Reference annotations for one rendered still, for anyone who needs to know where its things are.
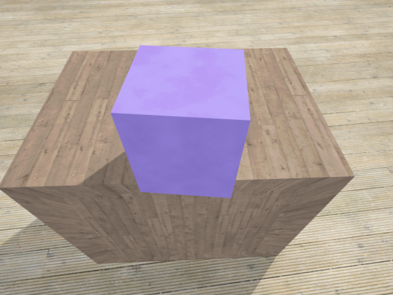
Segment pedestal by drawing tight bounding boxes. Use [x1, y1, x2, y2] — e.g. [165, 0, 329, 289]
[0, 48, 355, 264]

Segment carton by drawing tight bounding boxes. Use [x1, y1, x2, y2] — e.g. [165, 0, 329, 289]
[111, 45, 251, 198]

